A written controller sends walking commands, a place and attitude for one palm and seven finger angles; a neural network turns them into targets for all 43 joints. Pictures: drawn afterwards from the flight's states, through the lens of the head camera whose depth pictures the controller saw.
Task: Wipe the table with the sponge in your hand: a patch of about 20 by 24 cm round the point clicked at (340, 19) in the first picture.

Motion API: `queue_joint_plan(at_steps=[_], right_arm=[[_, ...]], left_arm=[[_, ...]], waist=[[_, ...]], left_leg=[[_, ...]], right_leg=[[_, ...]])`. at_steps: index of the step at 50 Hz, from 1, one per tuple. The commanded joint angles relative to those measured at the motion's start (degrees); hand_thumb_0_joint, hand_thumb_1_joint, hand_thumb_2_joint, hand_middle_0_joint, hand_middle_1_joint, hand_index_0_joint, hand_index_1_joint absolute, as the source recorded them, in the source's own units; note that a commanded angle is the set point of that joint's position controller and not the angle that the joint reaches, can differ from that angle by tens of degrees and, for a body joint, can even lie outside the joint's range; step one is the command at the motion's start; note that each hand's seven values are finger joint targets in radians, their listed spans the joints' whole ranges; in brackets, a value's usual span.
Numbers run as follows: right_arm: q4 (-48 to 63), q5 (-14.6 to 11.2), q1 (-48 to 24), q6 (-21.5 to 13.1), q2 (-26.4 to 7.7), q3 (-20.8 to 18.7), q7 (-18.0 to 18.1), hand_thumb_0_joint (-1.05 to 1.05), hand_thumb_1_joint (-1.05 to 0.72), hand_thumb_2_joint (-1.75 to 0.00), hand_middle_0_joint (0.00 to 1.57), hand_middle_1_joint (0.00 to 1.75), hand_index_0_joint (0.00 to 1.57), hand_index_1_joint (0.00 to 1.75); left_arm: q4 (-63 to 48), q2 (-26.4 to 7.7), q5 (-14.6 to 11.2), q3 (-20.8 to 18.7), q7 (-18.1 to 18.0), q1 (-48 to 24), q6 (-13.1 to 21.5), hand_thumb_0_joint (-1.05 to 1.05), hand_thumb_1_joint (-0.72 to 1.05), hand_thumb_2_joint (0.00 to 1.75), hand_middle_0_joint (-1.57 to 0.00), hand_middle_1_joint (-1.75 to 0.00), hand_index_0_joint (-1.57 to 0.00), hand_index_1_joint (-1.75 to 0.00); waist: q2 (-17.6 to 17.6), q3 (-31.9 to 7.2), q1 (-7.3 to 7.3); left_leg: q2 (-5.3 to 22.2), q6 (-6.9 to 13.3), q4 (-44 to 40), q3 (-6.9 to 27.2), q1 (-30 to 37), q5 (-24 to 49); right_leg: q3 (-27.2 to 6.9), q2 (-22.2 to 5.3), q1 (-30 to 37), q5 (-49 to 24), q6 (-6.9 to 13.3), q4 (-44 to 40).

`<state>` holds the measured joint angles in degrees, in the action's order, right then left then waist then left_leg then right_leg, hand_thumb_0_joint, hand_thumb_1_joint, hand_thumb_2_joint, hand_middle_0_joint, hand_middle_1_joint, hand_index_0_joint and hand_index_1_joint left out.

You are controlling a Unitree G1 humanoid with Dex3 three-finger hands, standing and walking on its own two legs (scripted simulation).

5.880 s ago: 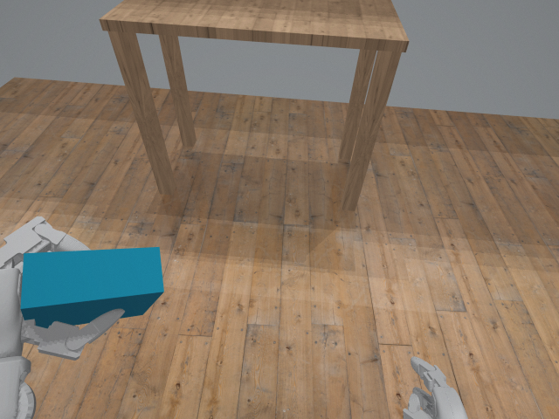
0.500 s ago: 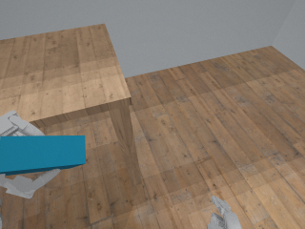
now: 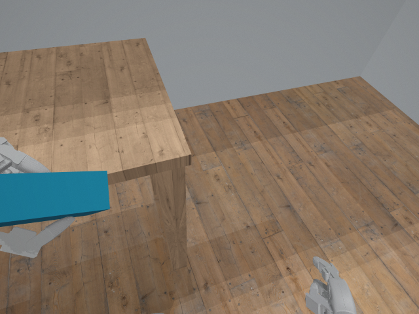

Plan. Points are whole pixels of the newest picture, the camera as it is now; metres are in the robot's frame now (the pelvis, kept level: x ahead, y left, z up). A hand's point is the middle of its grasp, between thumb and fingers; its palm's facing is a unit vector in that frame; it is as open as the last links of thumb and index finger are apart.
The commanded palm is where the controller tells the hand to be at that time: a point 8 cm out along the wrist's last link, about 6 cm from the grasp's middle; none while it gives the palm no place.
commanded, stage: come to a stop and stand still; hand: left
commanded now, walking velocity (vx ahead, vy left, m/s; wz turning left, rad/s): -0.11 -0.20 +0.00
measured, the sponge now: (65, 198) +0.23 +0.22 +0.16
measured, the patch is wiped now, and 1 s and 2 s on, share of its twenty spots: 0.00 0.00 0.00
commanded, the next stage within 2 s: look again from close up in 1.40 s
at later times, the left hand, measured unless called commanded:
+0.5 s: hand (74, 241) +0.18 +0.18 +0.17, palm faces +0.36 -0.82 -0.44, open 9.4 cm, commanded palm +0.12 +0.23 +0.18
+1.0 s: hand (67, 304) +0.11 +0.17 +0.16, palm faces +0.37 -0.84 -0.40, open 9.4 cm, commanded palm +0.06 +0.22 +0.18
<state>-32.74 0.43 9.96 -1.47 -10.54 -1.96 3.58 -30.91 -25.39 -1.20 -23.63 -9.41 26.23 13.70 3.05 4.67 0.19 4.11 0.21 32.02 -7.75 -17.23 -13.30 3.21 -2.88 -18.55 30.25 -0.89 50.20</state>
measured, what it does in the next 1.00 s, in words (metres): walks backwards: right foot, then left foot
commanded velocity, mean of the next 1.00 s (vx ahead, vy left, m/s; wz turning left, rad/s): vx -0.01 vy -0.01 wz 0.00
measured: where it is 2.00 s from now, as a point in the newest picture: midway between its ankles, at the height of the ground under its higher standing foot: outside the picture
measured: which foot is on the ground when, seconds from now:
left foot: down 0.00-0.28, up 0.30-0.56, down 0.58-0.84, up 0.86-1.00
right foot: up 0.00-0.22, down 0.24-1.00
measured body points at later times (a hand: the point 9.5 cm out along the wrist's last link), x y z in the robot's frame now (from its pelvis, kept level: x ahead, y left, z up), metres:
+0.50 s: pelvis -0.04 -0.05 +0.01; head -0.02 -0.06 +0.46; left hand +0.15 +0.22 +0.19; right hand +0.11 -0.30 -0.09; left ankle -0.05 +0.08 -0.70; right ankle -0.01 -0.11 -0.73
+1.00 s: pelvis -0.10 -0.06 +0.01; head -0.10 -0.07 +0.46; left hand +0.09 +0.21 +0.18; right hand +0.05 -0.28 -0.09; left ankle -0.11 +0.07 -0.71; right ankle -0.01 -0.11 -0.73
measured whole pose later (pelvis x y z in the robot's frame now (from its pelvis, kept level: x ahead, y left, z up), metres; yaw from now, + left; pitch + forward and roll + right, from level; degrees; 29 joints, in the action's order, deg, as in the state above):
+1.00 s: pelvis -0.10 -0.06 +0.01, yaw +0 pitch -2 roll +2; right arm -35.4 0.7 12.4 -1.4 -10.4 2.3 3.0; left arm -24.8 -19.4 -0.4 -16.3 -8.7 26.4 8.5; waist 0.8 1.6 -0.2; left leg 0.7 0.6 40.2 -1.9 -16.6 -24.2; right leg 7.9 1.1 -18.3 5.1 6.2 24.1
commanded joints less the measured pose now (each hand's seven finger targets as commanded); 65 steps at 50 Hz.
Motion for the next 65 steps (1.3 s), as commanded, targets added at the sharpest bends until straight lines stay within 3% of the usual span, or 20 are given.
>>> queue_joint_plan(at_steps=[1, 6, 10, 12, 13, 15, 19, 23, 27, 30, 32, 34, 37, 42, 48, 52, 55, 57, 62, 65], right_arm=[[7.5, -0.3, -1.5, -4.5, -7.8, -1.2, -1.4, 0.0, -0.9, -0.9, 0.2, 0.3, 0.2, 0.3], [8.1, 0.1, -1.3, -6.7, -7.8, -0.6, -2.5, 0.0, -0.9, -0.9, 0.2, 0.3, 0.2, 0.3], [8.0, -0.5, -1.7, -6.4, -6.9, 0.1, -2.2, 0.0, -0.9, -0.9, 0.2, 0.3, 0.2, 0.3], [8.1, -0.9, -1.5, -5.6, -5.5, 0.3, -1.9, 0.0, -0.9, -0.9, 0.2, 0.3, 0.2, 0.3], [8.3, -0.9, -1.3, -5.1, -4.4, 0.7, -1.7, 0.0, -0.9, -0.9, 0.2, 0.3, 0.2, 0.3], [7.8, -1.1, -2.5, -5.0, -4.6, 0.6, -1.4, 0.0, -0.9, -0.9, 0.2, 0.3, 0.2, 0.3], [6.9, -1.0, -4.8, -3.7, -3.7, 2.2, -0.5, 0.0, -0.9, -0.9, 0.2, 0.3, 0.2, 0.3], [6.8, -0.6, -4.8, -4.2, -5.3, 1.5, 0.7, 0.0, -0.9, -0.9, 0.2, 0.3, 0.2, 0.3], [6.9, -0.3, -2.0, -3.9, -6.5, 0.5, 0.9, 0.0, -0.9, -0.9, 0.2, 0.3, 0.2, 0.3], [8.0, -0.8, -2.7, -4.1, -8.9, -0.3, 1.0, 0.0, -0.9, -0.9, 0.2, 0.3, 0.2, 0.3], [7.6, -0.2, -3.6, -4.3, -7.5, 0.8, 1.0, 0.0, -0.9, -0.9, 0.2, 0.3, 0.2, 0.3], [7.3, -0.4, -3.4, -4.6, -8.0, 0.7, 0.8, 0.0, -0.9, -0.9, 0.2, 0.3, 0.2, 0.3], [7.2, -0.6, -2.3, -5.2, -8.1, 0.4, 0.6, 0.0, -0.9, -0.9, 0.2, 0.3, 0.2, 0.3], [6.4, -0.5, -1.8, -4.0, -6.6, 0.8, -0.2, 0.0, -0.9, -0.9, 0.2, 0.3, 0.2, 0.3], [6.8, 0.2, -3.4, -2.9, -5.6, 2.0, 0.3, 0.0, -0.9, -0.9, 0.2, 0.3, 0.2, 0.3], [6.8, 0.9, -1.7, -2.7, -5.9, 1.8, 0.5, 0.0, -0.9, -0.9, 0.2, 0.3, 0.2, 0.3], [7.7, 0.7, -1.4, -3.2, -8.0, 1.0, 0.7, 0.0, -0.9, -0.9, 0.2, 0.3, 0.2, 0.3], [7.6, 0.1, -2.6, -3.9, -7.1, 1.4, 1.0, 0.0, -0.9, -0.9, 0.2, 0.3, 0.2, 0.3], [6.4, -0.9, -2.2, -4.7, -8.2, 0.4, 0.7, 0.0, -0.9, -0.9, 0.2, 0.3, 0.2, 0.3], [6.0, -1.0, -2.4, -5.0, -8.0, 0.7, 0.4, 0.0, -0.9, -0.9, 0.2, 0.3, 0.2, 0.3]], left_arm=[[-15.1, -4.0, -0.3, -1.7, 0.1, -4.7, 2.4, 0.0, 0.1, 1.3, -1.2, -1.6, -1.2, -1.6], [-19.5, -4.1, -0.8, -1.0, 0.6, -2.9, 0.5, 0.0, 0.1, 1.3, -1.2, -1.6, -1.2, -1.6], [-15.5, -5.3, -1.0, -3.8, -0.3, -1.2, -0.2, 0.0, 0.1, 1.3, -1.2, -1.6, -1.2, -1.6], [-13.5, -6.6, -0.9, -5.1, -0.4, -1.1, -0.1, 0.0, 0.1, 1.3, -1.2, -1.6, -1.2, -1.6], [-11.7, -7.6, -1.1, -5.9, -0.5, -0.7, -0.2, 0.0, 0.1, 1.3, -1.2, -1.6, -1.2, -1.6], [-8.7, -6.3, -2.2, -5.3, 0.0, -0.5, -1.7, 0.0, 0.1, 1.3, -1.2, -1.6, -1.2, -1.6], [-7.1, -5.0, -1.6, -4.6, -0.3, 2.2, -1.5, 0.0, 0.1, 1.3, -1.2, -1.6, -1.2, -1.6], [-9.6, -5.0, -0.9, -3.5, -0.8, -0.1, -0.2, 0.0, 0.1, 1.3, -1.2, -1.6, -1.2, -1.6], [-12.9, -5.3, -0.6, -2.9, -1.3, -0.9, 0.4, 0.0, 0.1, 1.3, -1.2, -1.6, -1.2, -1.6], [-14.9, -5.9, -0.1, -2.4, -1.7, -1.8, 1.3, 0.0, 0.1, 1.3, -1.2, -1.6, -1.2, -1.6], [-13.2, -5.0, 0.2, -1.6, -1.3, -2.3, 1.3, 0.0, 0.1, 1.3, -1.2, -1.6, -1.2, -1.6], [-11.2, -4.2, 0.8, -0.6, -1.0, -5.2, 1.2, 0.0, 0.1, 1.3, -1.2, -1.6, -1.2, -1.6], [-7.7, -3.5, 0.6, -0.1, -0.6, -6.5, 0.7, 0.0, 0.1, 1.3, -1.2, -1.6, -1.2, -1.6], [-4.5, -4.5, 0.2, -0.4, -0.4, -6.3, -1.1, 0.0, 0.1, 1.3, -1.2, -1.6, -1.2, -1.6], [-8.5, -5.4, 0.3, -1.3, -0.8, -3.8, -0.7, 0.0, 0.1, 1.3, -1.2, -1.6, -1.2, -1.6], [-13.0, -6.2, 0.3, -2.1, -1.5, -2.7, 0.0, 0.0, 0.1, 1.3, -1.2, -1.6, -1.2, -1.6], [-13.0, -5.3, 0.6, -1.8, -1.9, -2.4, 1.2, 0.0, 0.1, 1.3, -1.2, -1.6, -1.2, -1.6], [-11.9, -4.2, 1.0, -1.4, -2.0, -2.6, 1.2, 0.0, 0.1, 1.3, -1.2, -1.6, -1.2, -1.6], [-4.7, -2.5, 0.8, 0.3, -0.5, -5.6, 0.1, 0.0, 0.1, 1.3, -1.2, -1.6, -1.2, -1.6], [-2.9, -2.2, 1.3, 0.9, 0.0, -6.9, 0.2, 0.0, 0.1, 1.3, -1.2, -1.6, -1.2, -1.6]], waist=[[-16.3, -11.7, 0.05], [-20.1, -11.9, 0.07], [-16.7, -11.8, -0.25], [-8.9, -12.3, 0.23], [-0.5, -12.4, 0.96], [9.9, -11.0, -0.47], [5.2, -10.6, -0.3], [3.1, -11.5, -1.18], [-1.7, -13.2, -0.31], [-13.3, -11.8, -1.54], [-18.7, -6.9, -1.18], [-16.7, -4.2, -1.3], [-7.9, -5.1, -0.83], [6.0, -6.7, -0.59], [1.0, -10.4, -1.34], [-1.4, -12.3, -0.61], [-11.0, -10.2, -1.01], [-16.3, -6.8, -1.32], [-8.3, -6.5, -0.32], [-5.3, -4.4, -0.65]], left_leg=[[14.8, 5.9, -8.9, 10.4, 14.6, 39.8], [14.9, 4.7, -11.8, 8.4, 8.8, 25.7], [13.0, 3.3, -9.0, 7.4, 3.8, 14.1], [8.9, 0.5, -2.7, 4.2, 2.0, 5.6], [4.4, -1.5, 3.3, 1.7, -0.1, -0.9], [-1.9, -2.4, 14.3, 4.5, -3.3, -13.2], [-1.6, -2.4, 19.5, 6.2, -7.7, -11.5], [-2.2, -1.4, 8.3, 4.5, -4.2, -10.2], [-2.0, -0.5, -7.8, 4.9, 5.7, -0.9], [8.7, 2.9, -11.6, 14.4, 7.2, 13.8], [10.7, 4.0, -15.7, 15.8, -4.1, 4.1], [9.1, 3.1, -15.5, 12.9, -10.7, -4.0], [4.4, 1.3, -10.8, 9.3, -8.5, -10.1], [-2.4, 0.4, 7.8, 6.5, -1.2, -12.1], [-3.3, 0.3, 8.6, 5.5, -0.4, -11.5], [-3.8, 0.7, -6.6, 4.8, 6.7, -7.0], [5.7, 4.2, -17.4, 16.1, 0.4, -9.6], [10.3, 5.2, -21.9, 18.9, -11.7, -16.6], [4.7, 2.2, -13.0, 11.5, -9.2, -8.1], [3.1, 2.2, -12.7, 10.4, -12.3, -17.4]], right_leg=[[0.3, 0.9, -5.6, -6.2, -0.9, -0.9], [2.8, 2.6, 1.3, -6.9, -1.2, -8.7], [3.6, 2.6, 10.0, -13.8, -1.3, -21.8], [-0.3, -1.3, 12.3, -22.9, 0.0, -28.5], [-8.1, -7.5, 11.4, -33.3, 2.6, -29.5], [-15.8, -13.7, 7.1, -34.0, 7.1, -32.8], [-9.6, -12.5, 10.4, -38.7, 8.2, -30.4], [-9.4, -11.9, 12.8, -37.8, 8.5, -30.3], [-9.6, -9.6, 12.1, -28.8, 5.3, -28.9], [-5.5, -1.8, 8.5, -21.1, 1.0, -24.0], [-3.1, -0.7, 10.8, -14.5, 0.6, -20.3], [-3.3, -0.9, 13.6, -15.1, 0.6, -20.1], [-6.9, -2.4, 11.4, -15.9, 1.1, -26.2], [-21.3, -13.1, 0.6, 8.4, 3.8, -43.6], [-14.3, -12.8, 4.9, -1.4, 7.1, -41.2], [-11.0, -9.6, 5.7, -2.1, 5.1, -38.6], [-6.2, -1.5, 9.3, -8.3, 0.8, -28.8], [-2.6, 0.9, 14.2, -13.1, 0.0, -19.9], [-4.7, -0.5, 14.1, -19.3, 0.3, -24.7], [-7.9, -1.9, 12.3, -10.4, 0.6, -26.6]])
